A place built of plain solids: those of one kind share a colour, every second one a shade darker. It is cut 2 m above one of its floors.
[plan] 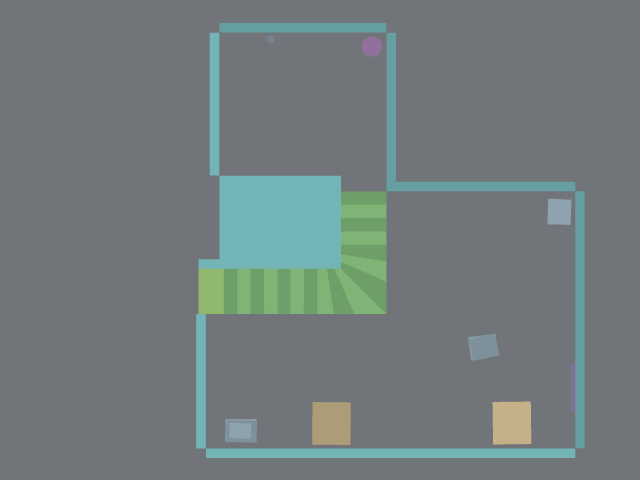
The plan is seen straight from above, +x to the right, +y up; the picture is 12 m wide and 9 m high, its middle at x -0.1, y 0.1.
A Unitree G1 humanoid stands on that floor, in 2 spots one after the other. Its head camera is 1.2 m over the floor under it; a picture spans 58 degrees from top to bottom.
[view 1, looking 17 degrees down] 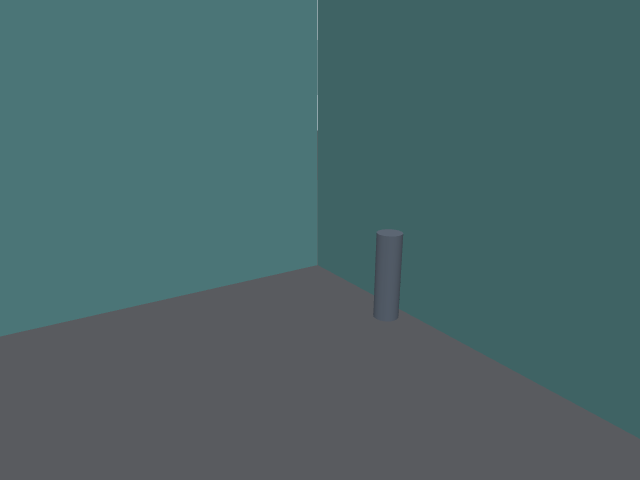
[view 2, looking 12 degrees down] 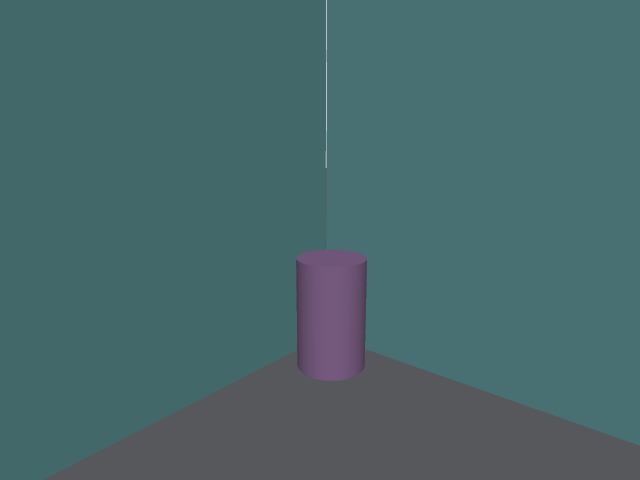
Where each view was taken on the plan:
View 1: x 0.74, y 2.24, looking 147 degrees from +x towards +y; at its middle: wall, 3.36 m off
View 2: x -0.90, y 2.32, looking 40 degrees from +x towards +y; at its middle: wall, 2.66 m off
